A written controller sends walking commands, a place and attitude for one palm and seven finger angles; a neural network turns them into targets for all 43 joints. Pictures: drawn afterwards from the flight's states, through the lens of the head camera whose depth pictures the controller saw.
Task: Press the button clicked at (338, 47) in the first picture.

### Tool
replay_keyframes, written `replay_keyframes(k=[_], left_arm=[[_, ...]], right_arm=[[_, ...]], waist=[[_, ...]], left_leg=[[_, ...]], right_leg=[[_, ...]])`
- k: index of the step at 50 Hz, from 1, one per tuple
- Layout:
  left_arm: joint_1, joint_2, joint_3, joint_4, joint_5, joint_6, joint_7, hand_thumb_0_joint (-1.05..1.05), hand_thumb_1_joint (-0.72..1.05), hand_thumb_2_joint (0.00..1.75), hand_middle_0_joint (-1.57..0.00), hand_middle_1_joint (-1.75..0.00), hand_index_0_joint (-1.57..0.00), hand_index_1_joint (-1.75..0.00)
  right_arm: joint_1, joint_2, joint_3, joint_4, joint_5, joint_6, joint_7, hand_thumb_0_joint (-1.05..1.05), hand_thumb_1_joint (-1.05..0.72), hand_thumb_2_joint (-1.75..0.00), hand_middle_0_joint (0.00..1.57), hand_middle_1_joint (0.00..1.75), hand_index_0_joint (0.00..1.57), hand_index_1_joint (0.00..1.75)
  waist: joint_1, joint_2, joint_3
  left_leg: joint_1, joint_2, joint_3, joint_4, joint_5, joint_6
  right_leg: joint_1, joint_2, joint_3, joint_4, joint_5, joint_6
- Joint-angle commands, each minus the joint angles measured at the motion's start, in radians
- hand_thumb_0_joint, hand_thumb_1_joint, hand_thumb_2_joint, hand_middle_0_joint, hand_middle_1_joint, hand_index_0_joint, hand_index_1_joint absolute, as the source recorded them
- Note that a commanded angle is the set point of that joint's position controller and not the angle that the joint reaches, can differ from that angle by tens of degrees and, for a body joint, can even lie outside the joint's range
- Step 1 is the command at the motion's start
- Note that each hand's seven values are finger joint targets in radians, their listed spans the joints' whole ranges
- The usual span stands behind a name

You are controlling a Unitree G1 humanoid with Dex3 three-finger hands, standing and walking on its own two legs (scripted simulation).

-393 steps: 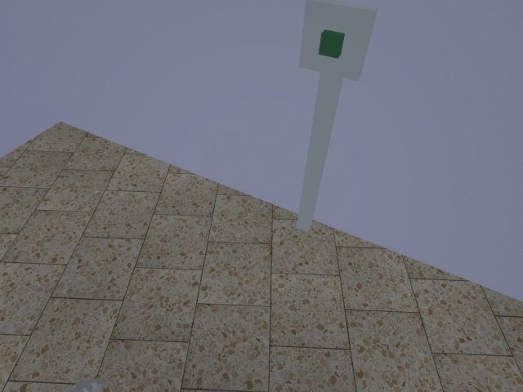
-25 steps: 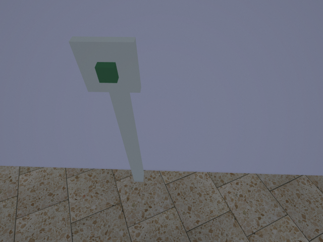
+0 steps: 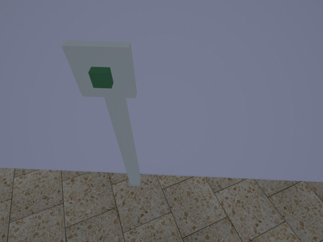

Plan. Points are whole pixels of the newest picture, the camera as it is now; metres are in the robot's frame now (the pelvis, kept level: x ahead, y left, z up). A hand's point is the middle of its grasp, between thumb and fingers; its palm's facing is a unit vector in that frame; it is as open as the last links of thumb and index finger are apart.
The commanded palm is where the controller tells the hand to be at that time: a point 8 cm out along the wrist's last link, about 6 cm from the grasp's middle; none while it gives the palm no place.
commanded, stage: raise the hand and make a fist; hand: left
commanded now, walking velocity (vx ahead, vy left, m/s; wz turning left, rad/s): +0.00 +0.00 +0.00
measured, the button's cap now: (101, 77) +0.53 +0.21 +0.13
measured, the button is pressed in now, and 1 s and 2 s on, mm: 0 0 0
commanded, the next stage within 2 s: none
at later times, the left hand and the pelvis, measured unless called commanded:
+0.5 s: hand out of the picture +0.13 +0.17 -0.03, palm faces +0.02 -1.00 +0.02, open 5.4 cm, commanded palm +0.11 +0.24 -0.02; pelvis -0.04 +0.01 -0.07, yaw +2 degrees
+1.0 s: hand (67, 220) +0.16 +0.21 +0.03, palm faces +0.03 -1.00 -0.07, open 3.0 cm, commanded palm +0.13 +0.26 +0.04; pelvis -0.04 +0.03 -0.05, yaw +2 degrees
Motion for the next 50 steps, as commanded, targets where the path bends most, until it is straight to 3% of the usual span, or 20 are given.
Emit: replay_keyframes(k=[1, 3, 4, 5, 6, 7, 8, 9, 10, 11, 13, 17, 20, 22, 25, 27, 29, 32, 37, 50], left_arm=[[0.058, 0.114, 0.02, -0.024, -0.003, -0.018, 0.007, 0.0, 0.9, 0.9, -0.2, -0.3, -0.2, -0.3], [0.053, 0.114, 0.02, -0.028, -0.002, -0.017, 0.007, 0.0, 0.9, 0.9, -0.2, -0.3, -0.2, -0.3], [0.158, 0.131, 0.03, 0.015, 0.002, -0.024, 0.05, 0.0, 0.9, 0.9, -0.2, -0.3, -0.2, -0.3], [-0.615, 0.326, 0.101, -1.559, -0.218, -0.26, 0.03, 0.0, 0.9, 0.9, -0.23, -0.33, -0.23, -0.33], [-0.149, 0.278, 0.141, -1.296, -0.125, -0.213, 0.079, 0.0, 0.9, 0.9, -0.25, -0.36, -0.25, -0.36], [0.132, 0.023, 0.01, -1.108, -0.159, -0.077, 0.108, 0.0, 0.9, 0.9, -0.28, -0.39, -0.28, -0.39], [0.111, -0.049, -0.039, -1.136, -0.184, -0.07, 0.083, 0.0, 0.9, 0.9, -0.31, -0.42, -0.31, -0.42], [0.016, 0.041, 0.035, -1.193, -0.191, -0.119, 0.071, 0.0, 0.9, 0.9, -0.34, -0.45, -0.34, -0.45], [0.056, 0.059, 0.078, -1.147, -0.185, -0.172, 0.047, 0.0, 0.9, 0.9, -0.36, -0.48, -0.36, -0.48], [0.201, -0.016, 0.063, -1.046, -0.199, -0.226, 0.002, 0.0, 0.9, 0.9, -0.39, -0.51, -0.39, -0.51], [0.391, -0.057, 0.073, -0.964, -0.22, -0.359, -0.108, 0.0, 0.9, 0.9, -0.45, -0.57, -0.45, -0.57], [0.424, 0.084, 0.204, -0.982, -0.242, -0.61, -0.336, 0.0, 0.9, 0.9, -0.56, -0.69, -0.56, -0.69], [0.348, 0.101, 0.203, -1.206, -0.28, -0.535, -0.36, 0.0, 0.9, 0.9, -0.64, -0.78, -0.64, -0.78], [0.197, 0.118, 0.199, -1.334, -0.292, -0.497, -0.315, 0.0, 0.9, 0.9, -0.69, -0.84, -0.69, -0.84], [0.123, 0.109, 0.167, -1.513, -0.266, -0.509, -0.248, 0.0, 0.9, 0.9, -0.78, -0.93, -0.78, -0.93], [0.036, 0.103, 0.107, -1.592, -0.25, -0.529, -0.243, 0.0, 0.9, 0.9, -0.83, -0.99, -0.83, -0.99], [0.052, 0.108, 0.093, -1.545, -0.243, -0.514, -0.263, 0.0, 0.9, 0.9, -0.89, -1.05, -0.89, -1.05], [0.087, 0.138, 0.11, -1.448, -0.253, -0.421, -0.306, 0.0, 0.9, 0.9, -0.97, -1.14, -0.97, -1.14], [0.177, 0.179, 0.227, -1.405, -0.292, -0.266, -0.288, 0.0, 0.9, 0.9, -1.11, -1.29, -1.11, -1.29], [0.13, 0.175, 0.203, -1.512, -0.277, -0.303, -0.232, 0.0, 0.9, 0.9, -1.3, -1.5, -1.3, -1.5]], right_arm=[[0.065, -0.084, -0.016, -0.023, 0.005, -0.008, -0.004, 0.0, -0.9, -0.9, 0.2, 0.3, 0.2, 0.3], [0.064, -0.087, -0.017, -0.024, 0.005, -0.006, -0.003, 0.0, -0.9, -0.9, 0.2, 0.3, 0.2, 0.3], [-0.054, -0.123, -0.035, -0.093, 0.018, -0.003, 0.005, 0.0, -0.9, -0.9, 0.2, 0.3, 0.2, 0.3], [-0.034, -0.273, -0.038, -0.445, 0.069, -0.169, -0.042, 0.0, -0.9, -0.9, 0.2, 0.3, 0.2, 0.3], [-0.08, -0.189, -0.039, -0.38, 0.042, -0.246, -0.08, 0.0, -0.9, -0.9, 0.2, 0.3, 0.2, 0.3], [-0.088, -0.148, -0.051, -0.386, 0.066, -0.272, -0.074, 0.0, -0.9, -0.9, 0.2, 0.3, 0.2, 0.3], [-0.059, -0.172, -0.05, -0.378, 0.076, -0.283, -0.067, 0.0, -0.9, -0.9, 0.2, 0.3, 0.2, 0.3], [-0.079, -0.201, -0.069, -0.433, 0.065, -0.302, -0.066, 0.0, -0.9, -0.9, 0.2, 0.3, 0.2, 0.3], [-0.06, -0.214, -0.084, -0.45, 0.045, -0.309, -0.062, 0.0, -0.9, -0.9, 0.2, 0.3, 0.2, 0.3], [-0.073, -0.204, -0.092, -0.482, 0.033, -0.315, -0.052, 0.0, -0.9, -0.9, 0.2, 0.3, 0.2, 0.3], [-0.107, -0.191, -0.101, -0.548, 0.028, -0.321, -0.013, 0.0, -0.9, -0.9, 0.2, 0.3, 0.2, 0.3], [-0.143, -0.201, -0.13, -0.653, 0.032, -0.295, 0.042, 0.0, -0.9, -0.9, 0.2, 0.3, 0.2, 0.3], [-0.186, -0.198, -0.117, -0.778, 0.049, -0.253, 0.031, 0.0, -0.9, -0.9, 0.2, 0.3, 0.2, 0.3], [-0.164, -0.193, -0.106, -0.804, 0.049, -0.234, 0.013, 0.0, -0.9, -0.9, 0.2, 0.3, 0.2, 0.3], [-0.094, -0.18, -0.093, -0.81, 0.044, -0.22, -0.002, 0.0, -0.9, -0.9, 0.2, 0.3, 0.2, 0.3], [-0.075, -0.188, -0.074, -0.806, 0.036, -0.221, -0.01, 0.0, -0.9, -0.9, 0.2, 0.3, 0.2, 0.3], [-0.064, -0.191, -0.065, -0.786, 0.039, -0.229, -0.018, 0.0, -0.9, -0.9, 0.2, 0.3, 0.2, 0.3], [-0.079, -0.197, -0.051, -0.78, 0.053, -0.235, -0.028, 0.0, -0.9, -0.9, 0.2, 0.3, 0.2, 0.3], [-0.125, -0.176, -0.041, -0.786, 0.062, -0.236, -0.039, 0.0, -0.9, -0.9, 0.2, 0.3, 0.2, 0.3], [-0.071, -0.197, -0.037, -0.748, 0.063, -0.316, -0.029, 0.0, -0.9, -0.9, 0.2, 0.3, 0.2, 0.3]], waist=[[0.003, -0.012, 0.007], [0.002, -0.02, 0.019], [0.05, -0.07, 0.057], [-0.079, 0.134, -0.443], [0.018, 0.282, -0.454], [-0.006, 0.197, -0.265], [-0.029, 0.074, -0.148], [-0.057, -0.015, -0.059], [-0.067, -0.143, -0.069], [-0.032, -0.235, -0.05], [0.039, -0.237, -0.101], [0.072, -0.142, -0.189], [0.079, -0.023, -0.283], [0.033, -0.039, -0.268], [-0.009, 0.049, -0.296], [-0.051, 0.045, -0.293], [-0.06, 0.069, -0.273], [-0.049, 0.048, -0.236], [0.021, -0.004, -0.274], [0.002, 0.03, -0.21]], left_leg=[[-0.004, 0.055, -0.054, -0.052, 0.19, 0.05], [-0.01, 0.055, -0.053, -0.056, 0.176, 0.049], [-0.128, 0.051, -0.003, 0.182, 0.078, 0.014], [0.129, -0.06, -0.032, 0.007, 0.265, 0.076], [0.17, -0.042, -0.025, -0.009, 0.438, 0.084], [0.055, -0.013, -0.059, 0.006, 0.444, 0.058], [0.009, -0.027, -0.053, 0.048, 0.363, 0.059], [-0.063, -0.044, -0.07, 0.091, 0.255, 0.066], [-0.122, -0.05, -0.07, 0.126, 0.192, 0.066], [-0.204, -0.054, -0.073, 0.165, 0.145, 0.06], [-0.334, -0.072, -0.061, 0.245, 0.116, 0.037], [-0.52, -0.089, -0.039, 0.423, 0.072, 0.023], [-0.518, -0.099, -0.008, 0.443, 0.031, 0.045], [-0.538, -0.089, -0.034, 0.465, -0.026, 0.053], [-0.479, -0.063, -0.065, 0.481, -0.016, 0.065], [-0.468, -0.051, -0.087, 0.5, -0.012, 0.072], [-0.472, -0.046, -0.1, 0.493, -0.047, 0.07], [-0.5, -0.05, -0.112, 0.462, -0.093, 0.067], [-0.478, -0.056, -0.114, 0.378, -0.076, 0.059], [-0.365, -0.051, -0.113, 0.271, -0.079, 0.057]], right_leg=[[0.012, -0.104, 0.109, -0.097, 0.293, -0.021], [0.007, -0.103, 0.106, -0.103, 0.273, -0.02], [0.023, -0.189, 0.202, -0.124, 0.718, 0.043], [0.156, -0.101, 0.134, -0.021, 0.618, -0.007], [0.146, -0.036, 0.074, 0.042, 0.425, -0.027], [0.02, -0.023, 0.002, 0.028, 0.29, -0.008], [-0.057, -0.021, -0.023, 0.009, 0.287, 0.01], [-0.145, -0.02, -0.026, 0.008, 0.233, 0.024], [-0.208, -0.012, -0.041, 0.025, 0.156, 0.034], [-0.256, -0.007, -0.05, 0.067, 0.109, 0.038], [-0.271, -0.01, -0.04, 0.181, 0.115, 0.028], [-0.302, -0.035, 0.047, 0.342, 0.158, 0.008], [-0.302, -0.035, 0.069, 0.344, 0.047, 0.007], [-0.368, -0.021, 0.086, 0.335, -0.065, 0.018], [-0.417, -0.003, 0.057, 0.349, -0.042, 0.013], [-0.459, 0.011, 0.041, 0.371, -0.024, 0.013], [-0.479, 0.014, 0.03, 0.357, -0.068, 0.01], [-0.448, 0.017, 0.033, 0.313, -0.137, 0.01], [-0.32, 0.007, 0.018, 0.26, -0.159, 0.015], [-0.304, 0.01, -0.022, 0.214, -0.123, 0.016]])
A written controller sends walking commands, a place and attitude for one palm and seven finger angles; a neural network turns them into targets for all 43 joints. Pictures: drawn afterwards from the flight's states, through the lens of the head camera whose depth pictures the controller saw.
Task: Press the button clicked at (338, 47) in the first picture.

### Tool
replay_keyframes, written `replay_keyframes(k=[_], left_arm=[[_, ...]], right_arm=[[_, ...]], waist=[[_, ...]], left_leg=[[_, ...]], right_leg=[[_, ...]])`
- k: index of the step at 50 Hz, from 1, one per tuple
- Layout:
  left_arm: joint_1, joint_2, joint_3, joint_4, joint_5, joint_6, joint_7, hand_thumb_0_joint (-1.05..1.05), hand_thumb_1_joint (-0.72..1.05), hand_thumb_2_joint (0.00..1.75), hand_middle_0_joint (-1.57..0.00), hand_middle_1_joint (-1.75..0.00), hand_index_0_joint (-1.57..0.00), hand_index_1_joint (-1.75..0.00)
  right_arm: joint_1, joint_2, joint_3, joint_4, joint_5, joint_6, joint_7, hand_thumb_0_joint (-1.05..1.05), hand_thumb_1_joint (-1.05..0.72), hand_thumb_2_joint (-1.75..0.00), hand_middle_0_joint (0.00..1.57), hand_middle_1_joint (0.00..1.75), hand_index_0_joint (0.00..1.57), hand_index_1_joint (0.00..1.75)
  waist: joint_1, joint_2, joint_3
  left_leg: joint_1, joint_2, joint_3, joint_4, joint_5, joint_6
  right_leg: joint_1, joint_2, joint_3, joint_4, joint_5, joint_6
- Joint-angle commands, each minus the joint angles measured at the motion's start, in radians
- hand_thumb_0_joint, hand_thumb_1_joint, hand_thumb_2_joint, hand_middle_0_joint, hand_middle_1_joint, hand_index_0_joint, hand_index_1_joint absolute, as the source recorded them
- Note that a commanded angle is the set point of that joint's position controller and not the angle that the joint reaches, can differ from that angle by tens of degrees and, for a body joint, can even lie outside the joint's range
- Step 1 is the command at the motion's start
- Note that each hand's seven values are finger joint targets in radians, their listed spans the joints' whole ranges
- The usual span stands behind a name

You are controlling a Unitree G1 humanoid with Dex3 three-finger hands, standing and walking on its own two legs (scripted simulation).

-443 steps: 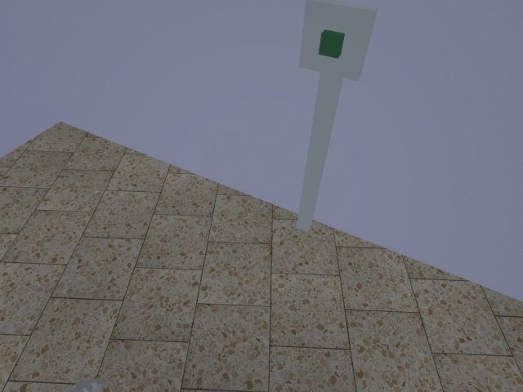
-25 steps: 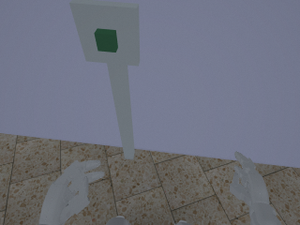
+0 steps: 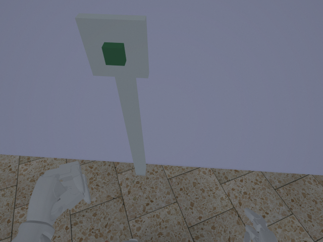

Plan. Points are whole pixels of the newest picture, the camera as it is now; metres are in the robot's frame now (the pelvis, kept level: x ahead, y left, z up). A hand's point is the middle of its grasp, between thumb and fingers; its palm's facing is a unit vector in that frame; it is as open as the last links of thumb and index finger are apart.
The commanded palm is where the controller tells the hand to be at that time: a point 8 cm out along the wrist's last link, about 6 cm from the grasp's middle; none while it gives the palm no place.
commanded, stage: raise the hand and make a fist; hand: left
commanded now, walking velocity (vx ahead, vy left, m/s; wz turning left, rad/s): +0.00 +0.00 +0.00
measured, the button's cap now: (114, 53) +0.57 +0.16 +0.17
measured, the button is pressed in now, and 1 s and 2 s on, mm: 0 0 0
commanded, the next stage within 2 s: aim a knuckle at the button in 1.08 s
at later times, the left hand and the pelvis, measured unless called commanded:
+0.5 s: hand (65, 164) +0.24 +0.20 +0.14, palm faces +0.01 -1.00 -0.08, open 3.1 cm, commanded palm +0.21 +0.25 +0.15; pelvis +0.02 -0.01 +0.03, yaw +1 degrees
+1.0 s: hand (61, 155) +0.25 +0.20 +0.17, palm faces +0.02 -1.00 -0.07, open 3.1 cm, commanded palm +0.22 +0.25 +0.17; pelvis +0.02 -0.01 +0.04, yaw +0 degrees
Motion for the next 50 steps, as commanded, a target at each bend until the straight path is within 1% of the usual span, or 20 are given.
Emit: replay_keyframes(k=[1, 6, 9, 11, 12, 14, 16, 17, 20, 22, 26, 33, 34, 35, 37, 40, 42, 45, 47, 50], left_arm=[[-0.076, 0.104, 0.055, -0.227, -0.009, -0.06, 0.003, 0.0, 0.9, 0.9, -1.3, -1.5, -1.3, -1.5], [-0.096, 0.126, 0.096, -0.249, -0.015, -0.028, 0.011, 0.0, 0.9, 0.9, -1.3, -1.5, -1.3, -1.5], [-0.13, 0.136, 0.112, -0.23, -0.027, 0.003, -0.006, 0.0, 0.9, 0.9, -1.3, -1.5, -1.3, -1.5], [-0.15, 0.135, 0.112, -0.243, -0.032, 0.018, -0.02, 0.0, 0.9, 0.9, -1.3, -1.5, -1.3, -1.5], [-0.161, 0.146, 0.117, -0.224, -0.033, 0.033, -0.03, 0.0, 0.9, 0.9, -1.3, -1.5, -1.3, -1.5], [-0.177, 0.152, 0.129, -0.234, -0.042, 0.052, -0.048, 0.0, 0.9, 0.9, -1.3, -1.5, -1.3, -1.5], [-0.193, 0.144, 0.125, -0.233, -0.046, 0.071, -0.061, 0.0, 0.9, 0.9, -1.3, -1.5, -1.3, -1.5], [-0.207, 0.16, 0.136, -0.211, -0.05, 0.084, -0.067, 0.0, 0.9, 0.9, -1.3, -1.5, -1.3, -1.5], [-0.252, 0.176, 0.161, -0.223, -0.063, 0.102, -0.083, 0.0, 0.9, 0.9, -1.3, -1.5, -1.3, -1.5], [-0.293, 0.197, 0.175, -0.206, -0.068, 0.118, -0.092, 0.0, 0.9, 0.9, -1.3, -1.5, -1.3, -1.5], [-0.352, 0.214, 0.192, -0.199, -0.079, 0.139, -0.112, 0.0, 0.9, 0.9, -1.3, -1.5, -1.3, -1.5], [-0.429, 0.252, 0.236, -0.158, -0.103, 0.187, -0.137, 0.0, 0.9, 0.9, -1.3, -1.5, -1.3, -1.5], [-0.444, 0.262, 0.242, -0.164, -0.101, 0.193, -0.137, 0.0, 0.9, 0.9, -1.3, -1.5, -1.3, -1.5], [-0.422, 0.245, 0.235, -0.144, -0.102, 0.202, -0.138, 0.0, 0.9, 0.9, -1.3, -1.5, -1.3, -1.5], [-0.38, 0.225, 0.232, -0.084, -0.111, 0.22, -0.144, 0.0, 0.9, 0.9, -1.3, -1.5, -1.3, -1.5], [-0.397, 0.227, 0.224, -0.127, -0.099, 0.22, -0.139, 0.0, 0.9, 0.9, -1.3, -1.5, -1.3, -1.5], [-0.41, 0.241, 0.232, -0.141, -0.094, 0.212, -0.127, 0.0, 0.9, 0.9, -1.3, -1.5, -1.3, -1.5], [-0.436, 0.249, 0.241, -0.186, -0.082, 0.185, -0.106, 0.0, 0.9, 0.9, -1.3, -1.5, -1.3, -1.5], [-0.43, 0.254, 0.245, -0.17, -0.08, 0.173, -0.097, 0.0, 0.9, 0.9, -1.3, -1.5, -1.3, -1.5], [-0.441, 0.228, 0.219, -0.165, -0.077, 0.164, -0.102, 0.0, 0.9, 0.9, -1.3, -1.5, -1.3, -1.5]], right_arm=[[-0.132, -0.119, -0.051, -0.191, 0.011, -0.091, -0.007, 0.0, -0.9, -0.9, 0.2, 0.3, 0.2, 0.3], [-0.132, -0.116, -0.047, -0.184, 0.013, -0.09, -0.011, 0.0, -0.9, -0.9, 0.2, 0.3, 0.2, 0.3], [-0.137, -0.119, -0.041, -0.18, 0.014, -0.081, -0.013, 0.0, -0.9, -0.9, 0.2, 0.3, 0.2, 0.3], [-0.135, -0.119, -0.035, -0.179, 0.014, -0.081, -0.013, 0.0, -0.9, -0.9, 0.2, 0.3, 0.2, 0.3], [-0.138, -0.122, -0.032, -0.175, 0.012, -0.078, -0.013, 0.0, -0.9, -0.9, 0.2, 0.3, 0.2, 0.3], [-0.137, -0.123, -0.03, -0.176, 0.014, -0.078, -0.013, 0.0, -0.9, -0.9, 0.2, 0.3, 0.2, 0.3], [-0.14, -0.121, -0.025, -0.174, 0.017, -0.077, -0.014, 0.0, -0.9, -0.9, 0.2, 0.3, 0.2, 0.3], [-0.146, -0.124, -0.021, -0.169, 0.013, -0.075, -0.015, 0.0, -0.9, -0.9, 0.2, 0.3, 0.2, 0.3], [-0.153, -0.123, -0.015, -0.167, 0.017, -0.076, -0.019, 0.0, -0.9, -0.9, 0.2, 0.3, 0.2, 0.3], [-0.16, -0.126, -0.008, -0.162, 0.014, -0.076, -0.022, 0.0, -0.9, -0.9, 0.2, 0.3, 0.2, 0.3], [-0.172, -0.126, -0.003, -0.156, 0.021, -0.084, -0.029, 0.0, -0.9, -0.9, 0.2, 0.3, 0.2, 0.3], [-0.192, -0.129, 0.003, -0.141, 0.024, -0.1, -0.039, 0.0, -0.9, -0.9, 0.2, 0.3, 0.2, 0.3], [-0.195, -0.13, 0.002, -0.139, 0.027, -0.102, -0.04, 0.0, -0.9, -0.9, 0.2, 0.3, 0.2, 0.3], [-0.192, -0.127, 0.002, -0.139, 0.026, -0.104, -0.04, 0.0, -0.9, -0.9, 0.2, 0.3, 0.2, 0.3], [-0.194, -0.131, 0.002, -0.136, 0.026, -0.106, -0.038, 0.0, -0.9, -0.9, 0.2, 0.3, 0.2, 0.3], [-0.198, -0.13, -0.002, -0.139, 0.027, -0.106, -0.036, 0.0, -0.9, -0.9, 0.2, 0.3, 0.2, 0.3], [-0.199, -0.132, -0.003, -0.139, 0.024, -0.107, -0.036, 0.0, -0.9, -0.9, 0.2, 0.3, 0.2, 0.3], [-0.2, -0.125, -0.005, -0.138, 0.023, -0.113, -0.037, 0.0, -0.9, -0.9, 0.2, 0.3, 0.2, 0.3], [-0.196, -0.127, -0.003, -0.128, 0.019, -0.116, -0.038, 0.0, -0.9, -0.9, 0.2, 0.3, 0.2, 0.3], [-0.201, -0.124, -0.005, -0.121, 0.025, -0.12, -0.039, 0.0, -0.9, -0.9, 0.2, 0.3, 0.2, 0.3]], waist=[[0.025, 0.004, -0.112], [0.036, 0.005, -0.122], [0.035, -0.001, -0.091], [0.036, 0.027, -0.11], [0.036, -0.006, -0.102], [0.039, 0.01, -0.114], [0.038, 0.028, -0.106], [0.037, -0.008, -0.085], [0.043, 0.014, -0.089], [0.046, -0.008, -0.072], [0.052, 0.014, -0.083], [0.066, -0.01, -0.08], [0.071, 0.022, -0.096], [0.069, 0.019, -0.083], [0.075, -0.057, -0.044], [0.073, -0.001, -0.06], [0.072, -0.047, -0.047], [0.072, 0.02, -0.073], [0.069, -0.017, -0.049], [0.063, 0.03, -0.038]], left_leg=[[0.101, -0.036, -0.046, -0.213, 0.105, 0.017], [0.161, -0.036, -0.042, -0.237, 0.189, 0.015], [0.18, -0.039, -0.036, -0.246, 0.233, 0.016], [0.215, -0.04, -0.034, -0.256, 0.275, 0.015], [0.215, -0.041, -0.037, -0.258, 0.288, 0.017], [0.242, -0.041, -0.034, -0.267, 0.317, 0.016], [0.264, -0.042, -0.033, -0.278, 0.331, 0.015], [0.26, -0.044, -0.036, -0.281, 0.334, 0.018], [0.287, -0.045, -0.032, -0.302, 0.329, 0.017], [0.288, -0.046, -0.037, -0.314, 0.323, 0.02], [0.324, -0.047, -0.034, -0.34, 0.321, 0.019], [0.358, -0.05, -0.029, -0.375, 0.344, 0.024], [0.369, -0.052, -0.027, -0.38, 0.343, 0.022], [0.375, -0.052, -0.024, -0.383, 0.346, 0.022], [0.348, -0.052, -0.023, -0.386, 0.333, 0.023], [0.364, -0.055, -0.014, -0.395, 0.322, 0.023], [0.357, -0.053, -0.014, -0.399, 0.304, 0.025], [0.386, -0.054, -0.013, -0.41, 0.297, 0.023], [0.378, -0.051, -0.014, -0.41, 0.293, 0.024], [0.385, -0.052, -0.01, -0.417, 0.27, 0.022]], right_leg=[[0.092, 0.048, 0.01, -0.175, 0.026, -0.016], [0.153, 0.051, 0.001, -0.189, 0.133, -0.017], [0.182, 0.052, 0.004, -0.211, 0.2, -0.016], [0.208, 0.052, 0.003, -0.218, 0.253, -0.017], [0.23, 0.056, 0.005, -0.224, 0.269, -0.017], [0.244, 0.053, 0.003, -0.235, 0.312, -0.015], [0.252, 0.053, 0.0, -0.249, 0.33, -0.015], [0.264, 0.057, 0.003, -0.258, 0.339, -0.015], [0.28, 0.053, 0.004, -0.281, 0.338, -0.015], [0.291, 0.057, 0.006, -0.297, 0.331, -0.016], [0.314, 0.052, 0.007, -0.322, 0.329, -0.015], [0.367, 0.047, 0.017, -0.366, 0.364, -0.013], [0.373, 0.047, 0.018, -0.368, 0.359, -0.014], [0.368, 0.046, 0.015, -0.372, 0.364, -0.014], [0.369, 0.048, 0.021, -0.39, 0.355, -0.009], [0.364, 0.043, 0.025, -0.392, 0.34, -0.008], [0.364, 0.046, 0.031, -0.405, 0.303, -0.006], [0.367, 0.043, 0.029, -0.404, 0.285, -0.009], [0.363, 0.047, 0.03, -0.411, 0.28, -0.008], [0.352, 0.044, 0.032, -0.417, 0.259, -0.008]])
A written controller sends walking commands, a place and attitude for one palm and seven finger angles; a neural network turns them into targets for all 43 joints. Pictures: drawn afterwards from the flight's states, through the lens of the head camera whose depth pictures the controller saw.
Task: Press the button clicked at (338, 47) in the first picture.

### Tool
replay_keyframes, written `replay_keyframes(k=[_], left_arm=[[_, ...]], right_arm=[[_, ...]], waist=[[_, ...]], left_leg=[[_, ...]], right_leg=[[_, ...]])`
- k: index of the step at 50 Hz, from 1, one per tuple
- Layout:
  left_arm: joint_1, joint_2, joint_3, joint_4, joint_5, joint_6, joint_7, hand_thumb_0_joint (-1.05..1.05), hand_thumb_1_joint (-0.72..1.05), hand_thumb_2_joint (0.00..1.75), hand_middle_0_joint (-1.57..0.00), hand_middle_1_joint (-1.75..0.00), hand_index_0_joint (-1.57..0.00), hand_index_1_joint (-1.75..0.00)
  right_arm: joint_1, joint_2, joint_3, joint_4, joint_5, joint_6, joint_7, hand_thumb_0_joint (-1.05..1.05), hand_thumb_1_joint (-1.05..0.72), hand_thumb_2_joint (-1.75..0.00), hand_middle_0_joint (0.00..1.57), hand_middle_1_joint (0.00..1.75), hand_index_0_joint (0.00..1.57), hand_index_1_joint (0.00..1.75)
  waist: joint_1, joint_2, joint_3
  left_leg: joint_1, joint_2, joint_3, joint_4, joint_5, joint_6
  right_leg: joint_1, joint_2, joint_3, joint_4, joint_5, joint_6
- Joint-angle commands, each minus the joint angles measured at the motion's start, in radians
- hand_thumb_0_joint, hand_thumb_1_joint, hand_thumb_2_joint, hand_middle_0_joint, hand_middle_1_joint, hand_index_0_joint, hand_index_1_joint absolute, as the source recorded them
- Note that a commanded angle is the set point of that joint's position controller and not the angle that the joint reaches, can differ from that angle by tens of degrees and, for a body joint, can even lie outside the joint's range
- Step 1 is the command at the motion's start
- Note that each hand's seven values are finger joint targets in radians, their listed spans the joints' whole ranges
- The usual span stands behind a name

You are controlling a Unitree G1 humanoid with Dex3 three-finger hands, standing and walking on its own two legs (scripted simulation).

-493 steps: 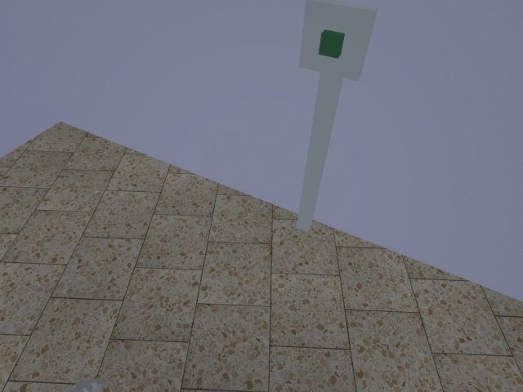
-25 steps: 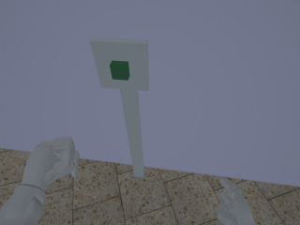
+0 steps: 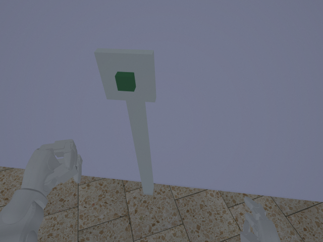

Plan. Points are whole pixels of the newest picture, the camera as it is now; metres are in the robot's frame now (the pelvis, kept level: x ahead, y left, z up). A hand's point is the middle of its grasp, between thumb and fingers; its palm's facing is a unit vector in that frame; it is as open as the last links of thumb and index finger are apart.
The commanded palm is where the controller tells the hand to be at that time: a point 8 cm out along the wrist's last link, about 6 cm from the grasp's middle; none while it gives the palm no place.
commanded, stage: raise the hand and make a fist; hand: left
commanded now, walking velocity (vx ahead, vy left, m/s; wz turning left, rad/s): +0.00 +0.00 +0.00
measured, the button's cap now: (126, 81) +0.56 +0.17 +0.14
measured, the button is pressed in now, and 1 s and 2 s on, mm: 0 0 0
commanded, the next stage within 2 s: aim a knuckle at the button in 0.08 s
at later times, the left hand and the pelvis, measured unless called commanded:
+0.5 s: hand (89, 150) +0.28 +0.20 +0.13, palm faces -0.03 -1.00 -0.05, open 3.1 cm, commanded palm +0.26 +0.25 +0.13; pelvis -0.01 +0.00 +0.00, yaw +0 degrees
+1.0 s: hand (110, 122) +0.39 +0.18 +0.11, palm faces -0.02 -1.00 -0.02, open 3.1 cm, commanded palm +0.37 +0.23 +0.11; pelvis +0.00 +0.01 +0.00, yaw -2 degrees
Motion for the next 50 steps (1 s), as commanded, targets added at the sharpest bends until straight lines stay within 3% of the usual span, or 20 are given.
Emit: replay_keyframes(k=[1, 2, 6, 7, 9, 12, 14, 19, 22, 25, 27, 30, 33, 36, 38, 40, 42, 44, 48, 50], left_arm=[[-0.208, 0.173, 0.084, -0.212, -0.016, -0.088, 0.011, 0.0, 0.9, 0.9, -1.3, -1.5, -1.3, -1.5], [-0.201, 0.18, 0.089, -0.189, -0.017, -0.083, 0.01, 0.0, 0.9, 0.9, -1.3, -1.5, -1.3, -1.5], [-0.204, 0.174, 0.083, -0.187, -0.019, -0.073, -0.002, 0.0, 0.9, 0.9, -1.3, -1.5, -1.3, -1.5], [-0.206, 0.179, 0.088, -0.179, -0.024, -0.073, -0.003, 0.0, 0.9, 0.9, -1.3, -1.5, -1.3, -1.5], [-0.217, 0.175, 0.084, -0.185, -0.024, -0.072, -0.003, 0.0, 0.9, 0.9, -1.3, -1.5, -1.3, -1.5], [-0.339, 0.167, 0.058, -0.154, -0.02, -0.077, 0.007, 0.0, 0.9, 0.9, -1.3, -1.5, -1.3, -1.5], [-0.396, 0.167, 0.046, -0.106, -0.009, -0.08, 0.011, 0.0, 0.9, 0.9, -1.3, -1.5, -1.3, -1.5], [-0.485, 0.14, 0.001, -0.043, 0.018, -0.088, 0.026, 0.0, 0.9, 0.9, -1.3, -1.5, -1.3, -1.5], [-0.499, 0.167, 0.028, 0.036, 0.028, -0.085, 0.041, 0.0, 0.9, 0.9, -1.3, -1.5, -1.3, -1.5], [-0.598, 0.183, 0.04, 0.097, 0.038, -0.079, 0.061, 0.0, 0.9, 0.9, -1.3, -1.5, -1.3, -1.5], [-0.635, 0.204, 0.058, 0.139, 0.044, -0.082, 0.073, 0.0, 0.9, 0.9, -1.3, -1.5, -1.3, -1.5], [-0.749, 0.183, 0.03, 0.172, 0.055, -0.098, 0.08, 0.0, 0.9, 0.9, -1.3, -1.5, -1.3, -1.5], [-0.756, 0.192, 0.042, 0.241, 0.057, -0.117, 0.074, 0.0, 0.9, 0.9, -1.3, -1.5, -1.3, -1.5], [-0.827, 0.172, 0.011, 0.285, 0.062, -0.124, 0.067, 0.0, 0.9, 0.9, -1.3, -1.5, -1.3, -1.5], [-0.835, 0.18, 0.02, 0.34, 0.063, -0.127, 0.07, 0.0, 0.9, 0.9, -1.3, -1.5, -1.3, -1.5], [-0.879, 0.183, 0.018, 0.34, 0.068, -0.135, 0.078, 0.0, 0.9, 0.9, -1.3, -1.5, -1.3, -1.5], [-0.902, 0.223, 0.049, 0.369, 0.077, -0.146, 0.09, 0.0, 0.9, 0.9, -1.3, -1.5, -1.3, -1.5], [-0.938, 0.214, 0.044, 0.385, 0.081, -0.157, 0.096, 0.0, 0.9, 0.9, -1.3, -1.5, -1.3, -1.5], [-1.012, 0.23, 0.05, 0.45, 0.089, -0.185, 0.105, 0.0, 0.9, 0.9, -1.3, -1.5, -1.3, -1.5], [-1.045, 0.201, 0.023, 0.491, 0.093, -0.191, 0.105, 0.0, 0.9, 0.9, -1.3, -1.5, -1.3, -1.5]], right_arm=[[-0.131, -0.097, -0.041, -0.161, 0.009, -0.068, -0.008, 0.0, -0.9, -0.9, 0.2, 0.3, 0.2, 0.3], [-0.131, -0.1, -0.041, -0.159, 0.008, -0.067, -0.008, 0.0, -0.9, -0.9, 0.2, 0.3, 0.2, 0.3], [-0.139, -0.098, -0.04, -0.159, 0.011, -0.073, -0.013, 0.0, -0.9, -0.9, 0.2, 0.3, 0.2, 0.3], [-0.139, -0.101, -0.039, -0.156, 0.008, -0.073, -0.014, 0.0, -0.9, -0.9, 0.2, 0.3, 0.2, 0.3], [-0.144, -0.098, -0.037, -0.156, 0.01, -0.076, -0.015, 0.0, -0.9, -0.9, 0.2, 0.3, 0.2, 0.3], [-0.139, -0.103, -0.037, -0.135, 0.009, -0.078, -0.024, 0.0, -0.9, -0.9, 0.2, 0.3, 0.2, 0.3], [-0.138, -0.103, -0.038, -0.124, 0.013, -0.076, -0.028, 0.0, -0.9, -0.9, 0.2, 0.3, 0.2, 0.3], [-0.134, -0.098, -0.038, -0.122, 0.012, -0.076, -0.03, 0.0, -0.9, -0.9, 0.2, 0.3, 0.2, 0.3], [-0.124, -0.103, -0.039, -0.114, 0.007, -0.06, -0.025, 0.0, -0.9, -0.9, 0.2, 0.3, 0.2, 0.3], [-0.127, -0.102, -0.04, -0.111, 0.009, -0.041, -0.024, 0.0, -0.9, -0.9, 0.2, 0.3, 0.2, 0.3], [-0.123, -0.105, -0.04, -0.112, 0.005, -0.027, -0.022, 0.0, -0.9, -0.9, 0.2, 0.3, 0.2, 0.3], [-0.119, -0.1, -0.04, -0.113, 0.005, -0.012, -0.021, 0.0, -0.9, -0.9, 0.2, 0.3, 0.2, 0.3], [-0.091, -0.107, -0.05, -0.108, 0.003, 0.004, -0.016, 0.0, -0.9, -0.9, 0.2, 0.3, 0.2, 0.3], [-0.07, -0.109, -0.054, -0.1, 0.005, 0.021, -0.013, 0.0, -0.9, -0.9, 0.2, 0.3, 0.2, 0.3], [-0.057, -0.115, -0.059, -0.097, 0.006, 0.033, -0.01, 0.0, -0.9, -0.9, 0.2, 0.3, 0.2, 0.3], [-0.05, -0.115, -0.062, -0.098, 0.005, 0.046, -0.007, 0.0, -0.9, -0.9, 0.2, 0.3, 0.2, 0.3], [-0.033, -0.121, -0.066, -0.09, 0.002, 0.06, -0.005, 0.0, -0.9, -0.9, 0.2, 0.3, 0.2, 0.3], [-0.029, -0.118, -0.066, -0.092, 0.002, 0.073, -0.001, 0.0, -0.9, -0.9, 0.2, 0.3, 0.2, 0.3], [0.001, -0.123, -0.072, -0.08, 0.001, 0.099, 0.002, 0.0, -0.9, -0.9, 0.2, 0.3, 0.2, 0.3], [0.01, -0.121, -0.073, -0.074, 0.001, 0.111, 0.005, 0.0, -0.9, -0.9, 0.2, 0.3, 0.2, 0.3]], waist=[[0.004, 0.02, -0.071], [0.004, -0.029, -0.055], [0.006, -0.008, -0.064], [0.005, -0.054, -0.059], [0.006, -0.016, -0.055], [-0.015, -0.055, -0.049], [-0.023, -0.02, -0.041], [-0.02, -0.006, -0.099], [-0.012, -0.058, -0.105], [-0.017, -0.018, -0.099], [-0.014, -0.065, -0.115], [-0.03, -0.008, -0.145], [-0.03, -0.057, -0.197], [-0.047, -0.017, -0.211], [-0.046, -0.068, -0.204], [-0.048, -0.024, -0.225], [-0.047, -0.055, -0.244], [-0.05, -0.024, -0.252], [-0.065, -0.058, -0.26], [-0.073, -0.026, -0.265]], left_leg=[[0.031, -0.05, -0.019, -0.094, 0.141, 0.04], [0.017, -0.048, -0.02, -0.095, 0.128, 0.042], [0.026, -0.049, -0.02, -0.1, 0.111, 0.042], [0.017, -0.049, -0.023, -0.097, 0.108, 0.044], [0.02, -0.049, -0.023, -0.103, 0.095, 0.043], [0.023, -0.048, -0.028, -0.098, 0.084, 0.045], [0.024, -0.047, -0.026, -0.101, 0.058, 0.043], [0.045, -0.047, -0.031, -0.104, 0.092, 0.041], [0.025, -0.044, -0.032, -0.106, 0.123, 0.039], [0.019, -0.046, -0.025, -0.107, 0.113, 0.035], [0.008, -0.045, -0.025, -0.105, 0.125, 0.037], [0.027, -0.047, -0.016, -0.098, 0.138, 0.034], [0.029, -0.044, -0.011, -0.084, 0.195, 0.036], [0.036, -0.046, -0.006, -0.074, 0.222, 0.033], [0.017, -0.043, -0.008, -0.072, 0.222, 0.035], [0.028, -0.045, -0.004, -0.066, 0.236, 0.034], [0.02, -0.041, -0.006, -0.061, 0.257, 0.035], [0.022, -0.043, -0.002, -0.06, 0.266, 0.035], [0.013, -0.039, -0.004, -0.049, 0.279, 0.037], [0.016, -0.042, -0.001, -0.043, 0.278, 0.036]], right_leg=[[0.012, 0.027, 0.034, -0.118, 0.146, 0.004], [0.009, 0.031, 0.036, -0.127, 0.125, 0.006], [0.004, 0.026, 0.038, -0.132, 0.106, 0.007], [0.011, 0.028, 0.044, -0.14, 0.092, 0.009], [0.003, 0.025, 0.044, -0.142, 0.073, 0.008], [-0.016, 0.03, 0.046, -0.143, 0.055, 0.011], [-0.036, 0.025, 0.049, -0.145, 0.024, 0.011], [-0.016, 0.023, 0.042, -0.118, 0.084, 0.004], [0.002, 0.026, 0.038, -0.11, 0.118, 0.002], [-0.014, 0.021, 0.043, -0.106, 0.112, 0.0], [0.0, 0.022, 0.048, -0.106, 0.12, 0.0], [-0.008, 0.019, 0.054, -0.096, 0.146, -0.003], [0.021, 0.022, 0.055, -0.081, 0.223, -0.004], [0.006, 0.022, 0.054, -0.07, 0.27, -0.005], [0.005, 0.024, 0.054, -0.069, 0.273, -0.003], [0.0, 0.022, 0.057, -0.062, 0.289, -0.005], [0.017, 0.025, 0.056, -0.053, 0.308, -0.006], [0.014, 0.023, 0.06, -0.048, 0.324, -0.007], [0.008, 0.029, 0.06, -0.04, 0.343, -0.006], [-0.008, 0.028, 0.06, -0.036, 0.347, -0.008]])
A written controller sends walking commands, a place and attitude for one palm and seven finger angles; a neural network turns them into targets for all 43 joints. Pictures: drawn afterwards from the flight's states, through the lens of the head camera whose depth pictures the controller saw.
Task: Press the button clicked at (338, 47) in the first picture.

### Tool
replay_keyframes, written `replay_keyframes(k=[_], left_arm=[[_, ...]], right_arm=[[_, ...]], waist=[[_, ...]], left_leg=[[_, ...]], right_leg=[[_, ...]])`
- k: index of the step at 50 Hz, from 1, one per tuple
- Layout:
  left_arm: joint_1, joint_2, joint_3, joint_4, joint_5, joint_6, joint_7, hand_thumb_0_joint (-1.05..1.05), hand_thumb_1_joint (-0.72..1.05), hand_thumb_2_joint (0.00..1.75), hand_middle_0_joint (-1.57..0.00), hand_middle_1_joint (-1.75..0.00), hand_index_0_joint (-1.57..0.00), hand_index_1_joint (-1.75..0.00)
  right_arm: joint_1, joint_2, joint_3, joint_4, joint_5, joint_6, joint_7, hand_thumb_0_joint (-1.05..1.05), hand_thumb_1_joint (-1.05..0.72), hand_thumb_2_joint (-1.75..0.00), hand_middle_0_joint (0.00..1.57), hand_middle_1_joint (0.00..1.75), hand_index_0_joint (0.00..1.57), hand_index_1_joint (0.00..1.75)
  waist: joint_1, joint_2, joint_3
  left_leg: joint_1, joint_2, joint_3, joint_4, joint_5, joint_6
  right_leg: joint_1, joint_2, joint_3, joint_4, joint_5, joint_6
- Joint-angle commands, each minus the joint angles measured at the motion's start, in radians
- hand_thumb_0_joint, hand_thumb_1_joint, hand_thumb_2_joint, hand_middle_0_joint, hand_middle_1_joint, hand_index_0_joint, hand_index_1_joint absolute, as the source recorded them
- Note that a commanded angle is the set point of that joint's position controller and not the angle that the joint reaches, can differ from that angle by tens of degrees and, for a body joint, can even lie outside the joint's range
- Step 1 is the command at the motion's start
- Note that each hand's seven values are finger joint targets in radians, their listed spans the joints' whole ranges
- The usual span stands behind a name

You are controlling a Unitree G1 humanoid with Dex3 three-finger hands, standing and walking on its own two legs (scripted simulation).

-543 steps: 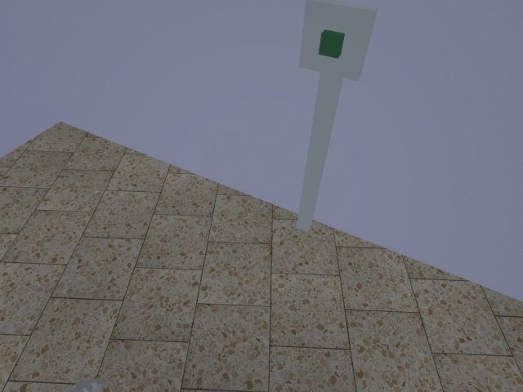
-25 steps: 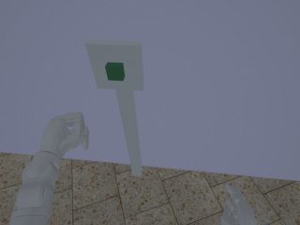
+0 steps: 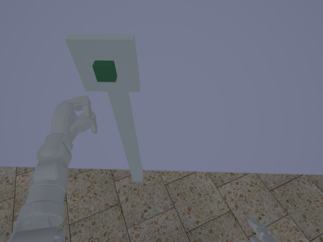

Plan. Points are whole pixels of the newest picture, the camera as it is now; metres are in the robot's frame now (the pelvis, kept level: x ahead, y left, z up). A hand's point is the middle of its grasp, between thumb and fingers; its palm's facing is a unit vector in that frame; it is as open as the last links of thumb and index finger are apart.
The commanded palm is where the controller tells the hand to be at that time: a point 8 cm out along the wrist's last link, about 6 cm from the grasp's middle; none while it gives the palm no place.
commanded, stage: aim a knuckle at the button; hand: left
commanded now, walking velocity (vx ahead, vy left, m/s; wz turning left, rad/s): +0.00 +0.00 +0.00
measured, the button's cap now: (105, 70) +0.55 +0.18 +0.14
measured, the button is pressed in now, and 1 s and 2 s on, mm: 0 0 3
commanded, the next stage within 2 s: press the button with the knuckle in 1.08 s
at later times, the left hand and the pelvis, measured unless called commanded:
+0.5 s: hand (107, 97) +0.46 +0.17 +0.11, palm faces +0.01 -1.00 +0.00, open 3.1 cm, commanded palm +0.42 +0.22 +0.11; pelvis +0.00 +0.00 -0.01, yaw -1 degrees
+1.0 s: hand (106, 101) +0.45 +0.17 +0.11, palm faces +0.00 -1.00 +0.00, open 3.1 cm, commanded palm +0.42 +0.22 +0.10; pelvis -0.01 +0.01 -0.01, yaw -1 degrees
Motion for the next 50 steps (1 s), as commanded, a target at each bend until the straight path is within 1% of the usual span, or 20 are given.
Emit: replay_keyframes(k=[1, 2, 6, 8, 10, 13, 16, 17, 19, 22, 26, 28, 31, 34, 36, 38, 40, 47, 49, 50], left_arm=[[-0.465, 0.191, 0.037, -0.146, -0.008, -0.097, 0.008, 0.0, 0.9, 0.9, -1.3, -1.5, -1.3, -1.5], [-0.482, 0.219, 0.056, -0.118, -0.003, -0.101, 0.012, 0.0, 0.9, 0.9, -1.3, -1.5, -1.3, -1.5], [-0.588, 0.2, 0.033, -0.028, 0.009, -0.121, 0.019, 0.0, 0.9, 0.9, -1.3, -1.5, -1.3, -1.5], [-0.633, 0.204, 0.035, 0.022, 0.015, -0.137, 0.026, 0.0, 0.9, 0.9, -1.3, -1.5, -1.3, -1.5], [-0.664, 0.216, 0.048, 0.07, 0.023, -0.153, 0.031, 0.0, 0.9, 0.9, -1.3, -1.5, -1.3, -1.5], [-0.718, 0.244, 0.067, 0.146, 0.037, -0.18, 0.04, 0.0, 0.9, 0.9, -1.3, -1.5, -1.3, -1.5], [-0.795, 0.272, 0.084, 0.22, 0.051, -0.203, 0.043, 0.0, 0.9, 0.9, -1.3, -1.5, -1.3, -1.5], [-0.802, 0.3, 0.105, 0.235, 0.057, -0.215, 0.045, 0.0, 0.9, 0.9, -1.3, -1.5, -1.3, -1.5], [-0.837, 0.276, 0.086, 0.285, 0.063, -0.227, 0.041, 0.0, 0.9, 0.9, -1.3, -1.5, -1.3, -1.5], [-0.796, 0.309, 0.121, 0.315, 0.068, -0.246, 0.034, 0.0, 0.9, 0.9, -1.3, -1.5, -1.3, -1.5], [-0.722, 0.31, 0.133, 0.244, 0.056, -0.259, 0.02, 0.0, 0.9, 0.9, -1.3, -1.5, -1.3, -1.5], [-0.705, 0.306, 0.132, 0.225, 0.047, -0.25, 0.018, 0.0, 0.9, 0.9, -1.3, -1.5, -1.3, -1.5], [-0.748, 0.292, 0.11, 0.196, 0.044, -0.24, 0.021, 0.0, 0.9, 0.9, -1.3, -1.5, -1.3, -1.5], [-0.786, 0.292, 0.103, 0.151, 0.047, -0.247, 0.034, 0.0, 0.9, 0.9, -1.3, -1.5, -1.3, -1.5], [-0.817, 0.273, 0.084, 0.143, 0.048, -0.254, 0.041, 0.0, 0.9, 0.9, -1.3, -1.5, -1.3, -1.5], [-0.809, 0.284, 0.093, 0.165, 0.05, -0.253, 0.046, 0.0, 0.9, 0.9, -1.3, -1.5, -1.3, -1.5], [-0.801, 0.238, 0.059, 0.222, 0.052, -0.242, 0.043, 0.0, 0.9, 0.9, -1.3, -1.5, -1.3, -1.5], [-0.789, 0.253, 0.077, 0.261, 0.058, -0.242, 0.043, 0.0, 0.9, 0.9, -1.3, -1.5, -1.3, -1.5], [-0.8, 0.241, 0.068, 0.277, 0.056, -0.241, 0.04, 0.0, 0.9, 0.9, -1.3, -1.5, -1.3, -1.5], [-0.806, 0.273, 0.09, 0.294, 0.059, -0.241, 0.043, 0.0, 0.9, 0.9, -1.3, -1.5, -1.3, -1.5]], right_arm=[[-0.015, -0.124, -0.053, -0.122, 0.006, -0.019, -0.003, 0.0, -0.9, -0.9, 0.2, 0.3, 0.2, 0.3], [-0.006, -0.129, -0.053, -0.118, 0.004, -0.012, -0.003, 0.0, -0.9, -0.9, 0.2, 0.3, 0.2, 0.3], [0.017, -0.129, -0.054, -0.106, 0.003, 0.012, 0.001, 0.0, -0.9, -0.9, 0.2, 0.3, 0.2, 0.3], [0.034, -0.133, -0.057, -0.101, 0.0, 0.023, 0.005, 0.0, -0.9, -0.9, 0.2, 0.3, 0.2, 0.3], [0.049, -0.133, -0.057, -0.094, -0.003, 0.031, 0.009, 0.0, -0.9, -0.9, 0.2, 0.3, 0.2, 0.3], [0.079, -0.139, -0.062, -0.086, -0.008, 0.047, 0.016, 0.0, -0.9, -0.9, 0.2, 0.3, 0.2, 0.3], [0.103, -0.142, -0.062, -0.074, -0.012, 0.062, 0.022, 0.0, -0.9, -0.9, 0.2, 0.3, 0.2, 0.3], [0.115, -0.146, -0.065, -0.073, -0.016, 0.068, 0.024, 0.0, -0.9, -0.9, 0.2, 0.3, 0.2, 0.3], [0.124, -0.142, -0.064, -0.073, -0.016, 0.077, 0.027, 0.0, -0.9, -0.9, 0.2, 0.3, 0.2, 0.3], [0.146, -0.149, -0.069, -0.082, -0.021, 0.09, 0.033, 0.0, -0.9, -0.9, 0.2, 0.3, 0.2, 0.3], [0.148, -0.147, -0.076, -0.108, -0.02, 0.105, 0.043, 0.0, -0.9, -0.9, 0.2, 0.3, 0.2, 0.3], [0.147, -0.148, -0.079, -0.115, -0.017, 0.112, 0.044, 0.0, -0.9, -0.9, 0.2, 0.3, 0.2, 0.3], [0.142, -0.148, -0.079, -0.115, -0.011, 0.12, 0.039, 0.0, -0.9, -0.9, 0.2, 0.3, 0.2, 0.3], [0.14, -0.144, -0.08, -0.109, -0.012, 0.116, 0.034, 0.0, -0.9, -0.9, 0.2, 0.3, 0.2, 0.3], [0.137, -0.14, -0.078, -0.1, -0.012, 0.111, 0.032, 0.0, -0.9, -0.9, 0.2, 0.3, 0.2, 0.3], [0.136, -0.144, -0.076, -0.097, -0.013, 0.108, 0.032, 0.0, -0.9, -0.9, 0.2, 0.3, 0.2, 0.3], [0.132, -0.141, -0.072, -0.092, -0.012, 0.105, 0.032, 0.0, -0.9, -0.9, 0.2, 0.3, 0.2, 0.3], [0.131, -0.145, -0.069, -0.111, -0.015, 0.107, 0.037, 0.0, -0.9, -0.9, 0.2, 0.3, 0.2, 0.3], [0.123, -0.143, -0.066, -0.113, -0.013, 0.108, 0.038, 0.0, -0.9, -0.9, 0.2, 0.3, 0.2, 0.3], [0.126, -0.148, -0.066, -0.111, -0.014, 0.11, 0.035, 0.0, -0.9, -0.9, 0.2, 0.3, 0.2, 0.3]], waist=[[-0.015, -0.008, -0.28], [-0.013, -0.022, -0.278], [-0.031, 0.007, -0.285], [-0.038, -0.042, -0.301], [-0.034, 0.006, -0.319], [-0.044, -0.037, -0.339], [-0.053, -0.001, -0.342], [-0.052, -0.026, -0.362], [-0.066, -0.002, -0.361], [-0.051, -0.015, -0.394], [-0.029, 0.023, -0.45], [-0.036, -0.014, -0.426], [-0.052, -0.012, -0.369], [-0.057, 0.046, -0.399], [-0.068, 0.044, -0.384], [-0.066, 0.036, -0.384], [-0.072, 0.026, -0.347], [-0.06, -0.02, -0.369], [-0.063, -0.009, -0.347], [-0.065, -0.04, -0.332]], left_leg=[[0.103, -0.038, -0.033, -0.044, 0.278, 0.027], [0.092, -0.035, -0.037, -0.04, 0.277, 0.029], [0.086, -0.038, -0.036, -0.029, 0.261, 0.028], [0.072, -0.036, -0.039, -0.022, 0.254, 0.031], [0.07, -0.037, -0.037, -0.012, 0.266, 0.027], [0.041, -0.035, -0.039, 0.002, 0.271, 0.03], [0.022, -0.037, -0.034, 0.016, 0.265, 0.029], [0.008, -0.036, -0.035, 0.023, 0.266, 0.031], [0.001, -0.036, -0.03, 0.031, 0.263, 0.032], [-0.015, -0.035, -0.032, 0.04, 0.275, 0.032], [0.003, -0.031, -0.022, 0.042, 0.326, 0.03], [-0.016, -0.029, -0.017, 0.039, 0.313, 0.035], [-0.028, -0.027, -0.02, 0.026, 0.25, 0.036], [0.017, -0.027, -0.023, 0.029, 0.244, 0.035], [0.024, -0.026, -0.029, 0.028, 0.241, 0.033], [0.022, -0.025, -0.032, 0.026, 0.23, 0.032], [0.007, -0.026, -0.032, 0.022, 0.196, 0.032], [-0.01, -0.03, -0.034, 0.037, 0.215, 0.034], [-0.024, -0.03, -0.03, 0.037, 0.191, 0.032], [-0.045, -0.029, -0.032, 0.037, 0.175, 0.033]], right_leg=[[0.092, 0.033, 0.024, -0.056, 0.345, -0.014], [0.092, 0.035, 0.024, -0.052, 0.338, -0.015], [0.054, 0.035, 0.026, -0.046, 0.322, -0.017], [0.051, 0.039, 0.025, -0.039, 0.316, -0.014], [0.042, 0.038, 0.028, -0.027, 0.325, -0.018], [0.04, 0.043, 0.029, -0.013, 0.336, -0.016], [0.016, 0.043, 0.033, 0.0, 0.336, -0.017], [0.027, 0.046, 0.034, 0.007, 0.338, -0.016], [0.003, 0.047, 0.038, 0.011, 0.341, -0.015], [0.013, 0.052, 0.035, 0.027, 0.347, -0.018], [0.048, 0.054, 0.037, 0.036, 0.398, -0.02], [0.049, 0.058, 0.037, 0.027, 0.4, -0.015], [0.015, 0.059, 0.033, 0.011, 0.335, -0.015], [0.001, 0.06, 0.037, 0.007, 0.312, -0.017], [-0.013, 0.061, 0.033, 0.006, 0.303, -0.016], [-0.014, 0.061, 0.032, 0.007, 0.291, -0.017], [-0.039, 0.06, 0.028, 0.001, 0.261, -0.017], [-0.023, 0.057, 0.029, 0.02, 0.289, -0.019], [-0.04, 0.055, 0.03, 0.018, 0.272, -0.017], [-0.039, 0.055, 0.031, 0.016, 0.26, -0.016]])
